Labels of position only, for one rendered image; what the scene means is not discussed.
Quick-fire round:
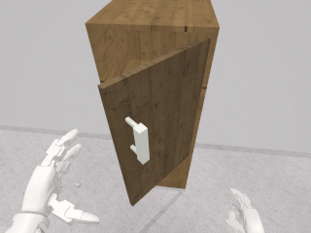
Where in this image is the left robot forearm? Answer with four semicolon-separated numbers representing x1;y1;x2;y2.
5;211;50;233

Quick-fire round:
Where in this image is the cupboard door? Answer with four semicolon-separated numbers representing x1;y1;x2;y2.
98;36;211;207

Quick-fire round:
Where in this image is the handle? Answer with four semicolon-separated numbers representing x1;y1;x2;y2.
125;116;150;164

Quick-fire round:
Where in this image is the left robot hand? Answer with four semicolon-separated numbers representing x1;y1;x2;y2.
21;128;100;226

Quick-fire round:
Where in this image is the right robot hand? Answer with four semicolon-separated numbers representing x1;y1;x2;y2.
225;187;265;233

